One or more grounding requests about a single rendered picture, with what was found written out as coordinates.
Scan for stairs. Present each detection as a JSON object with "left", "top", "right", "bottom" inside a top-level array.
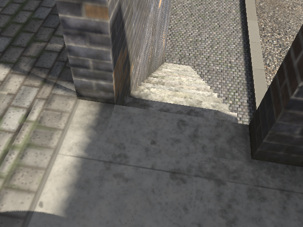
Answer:
[{"left": 122, "top": 62, "right": 238, "bottom": 123}]

